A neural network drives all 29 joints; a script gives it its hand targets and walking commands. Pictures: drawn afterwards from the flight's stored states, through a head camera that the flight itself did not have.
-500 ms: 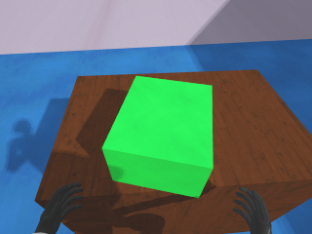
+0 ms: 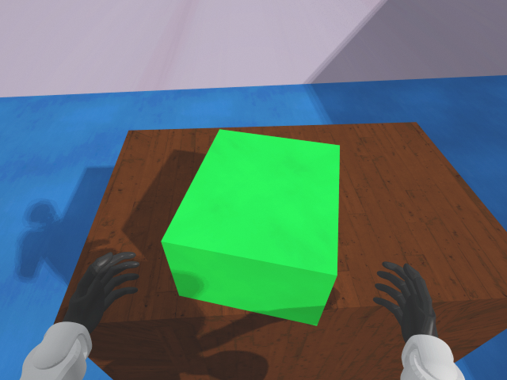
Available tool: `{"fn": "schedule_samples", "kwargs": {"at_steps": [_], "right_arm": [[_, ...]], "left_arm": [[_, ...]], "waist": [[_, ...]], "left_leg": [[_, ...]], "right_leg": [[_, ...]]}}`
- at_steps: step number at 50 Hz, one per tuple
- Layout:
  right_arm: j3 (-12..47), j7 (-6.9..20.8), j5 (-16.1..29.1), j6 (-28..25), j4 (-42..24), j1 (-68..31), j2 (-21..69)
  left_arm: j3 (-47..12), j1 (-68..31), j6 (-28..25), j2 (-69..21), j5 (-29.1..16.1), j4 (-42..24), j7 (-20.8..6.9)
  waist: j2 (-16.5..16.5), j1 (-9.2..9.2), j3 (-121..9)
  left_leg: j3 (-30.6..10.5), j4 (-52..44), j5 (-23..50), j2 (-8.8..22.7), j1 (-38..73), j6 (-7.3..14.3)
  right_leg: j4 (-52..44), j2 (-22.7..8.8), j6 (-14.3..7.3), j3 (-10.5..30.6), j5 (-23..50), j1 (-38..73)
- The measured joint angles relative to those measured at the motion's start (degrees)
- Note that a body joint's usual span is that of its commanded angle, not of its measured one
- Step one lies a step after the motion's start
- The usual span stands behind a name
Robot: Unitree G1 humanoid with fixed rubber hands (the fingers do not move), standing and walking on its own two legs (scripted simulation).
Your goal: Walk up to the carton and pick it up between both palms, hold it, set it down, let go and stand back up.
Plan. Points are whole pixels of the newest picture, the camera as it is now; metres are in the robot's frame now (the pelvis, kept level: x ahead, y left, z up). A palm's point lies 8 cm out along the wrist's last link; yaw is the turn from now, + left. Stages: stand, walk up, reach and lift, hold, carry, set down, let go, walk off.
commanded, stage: reach and lift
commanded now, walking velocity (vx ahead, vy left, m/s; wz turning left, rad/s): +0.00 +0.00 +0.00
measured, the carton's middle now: (263, 217) +0.41 -0.01 +0.00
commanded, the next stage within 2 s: none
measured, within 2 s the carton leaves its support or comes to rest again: neither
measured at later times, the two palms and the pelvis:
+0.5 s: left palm (102, 239) +0.29 +0.24 +0.09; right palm (415, 274) +0.24 -0.22 +0.08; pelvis +0.02 +0.01 +0.00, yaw -1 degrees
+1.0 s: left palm (120, 183) +0.37 +0.22 +0.14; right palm (430, 235) +0.28 -0.24 +0.12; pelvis +0.00 +0.01 +0.00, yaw -1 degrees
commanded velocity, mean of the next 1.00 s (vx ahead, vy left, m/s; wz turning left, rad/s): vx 0.00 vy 0.00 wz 0.00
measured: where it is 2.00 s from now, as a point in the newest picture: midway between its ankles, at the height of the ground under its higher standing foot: outside the picture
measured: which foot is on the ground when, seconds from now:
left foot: down 0.00-1.00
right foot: down 0.00-1.00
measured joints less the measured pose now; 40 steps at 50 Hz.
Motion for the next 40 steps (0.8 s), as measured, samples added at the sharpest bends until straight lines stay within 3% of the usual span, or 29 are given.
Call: {"fn": "schedule_samples", "kwargs": {"at_steps": [11, 20, 31, 40], "right_arm": [[-0.22, -0.35, 2.12, 5.00, -4.71, -3.11, -2.48], [-0.16, -0.51, 4.73, 5.59, -6.06, -7.31, -5.18], [-2.19, -0.25, 8.65, 6.68, -4.39, -13.47, -9.58], [-3.02, 0.34, 10.19, 9.05, -1.36, -20.98, -11.28]], "left_arm": [[3.73, -6.00, 7.42, -0.38, 0.86, -1.97, -0.88], [5.97, -10.50, 11.54, -0.72, 1.31, -4.67, -0.76], [7.60, -16.14, 19.42, -1.67, 2.83, -9.21, -0.24], [8.70, -24.74, 23.82, -0.71, 2.39, -5.21, 0.36]], "waist": [[-0.48, -0.86, 0.43], [-0.32, -1.58, 1.75], [0.13, -2.83, 3.02], [-0.28, -4.01, 3.17]], "left_leg": [[0.57, -2.56, 1.00, 0.04, -0.82, -0.16], [1.21, -3.36, 0.78, -0.07, -1.09, 0.28], [1.58, -3.27, 0.31, -0.22, -1.11, 0.97], [1.90, -3.03, 0.80, -0.38, -2.13, 1.19]], "right_leg": [[-1.46, 0.13, -0.14, 0.69, 0.57, -1.52], [-3.19, 0.09, 0.37, 1.47, 1.05, -1.57], [-5.83, -0.02, 1.07, 2.04, 2.18, -0.47], [-5.90, -0.10, 1.28, 2.54, 2.96, -1.49]]}}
